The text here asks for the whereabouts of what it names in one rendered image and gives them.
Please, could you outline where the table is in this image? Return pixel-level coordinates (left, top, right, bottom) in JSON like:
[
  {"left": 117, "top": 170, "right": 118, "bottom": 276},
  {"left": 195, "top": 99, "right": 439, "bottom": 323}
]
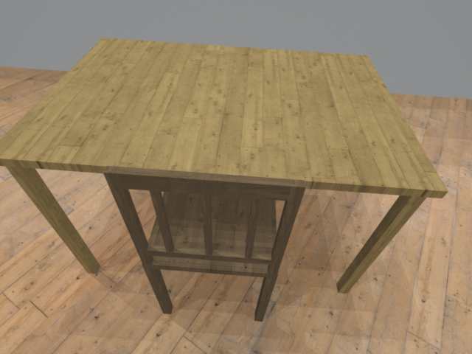
[{"left": 0, "top": 38, "right": 448, "bottom": 294}]

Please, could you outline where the chair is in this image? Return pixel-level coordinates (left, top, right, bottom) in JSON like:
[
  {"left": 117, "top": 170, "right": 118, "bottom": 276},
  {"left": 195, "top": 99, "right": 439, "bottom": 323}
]
[{"left": 103, "top": 166, "right": 306, "bottom": 322}]

